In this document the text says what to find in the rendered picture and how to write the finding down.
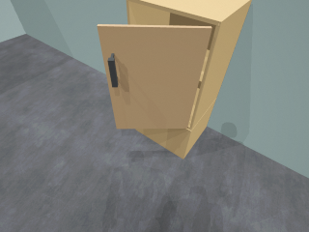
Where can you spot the handle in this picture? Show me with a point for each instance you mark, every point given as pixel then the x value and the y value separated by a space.
pixel 112 71

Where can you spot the cupboard door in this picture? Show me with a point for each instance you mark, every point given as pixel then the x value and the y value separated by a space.
pixel 158 70

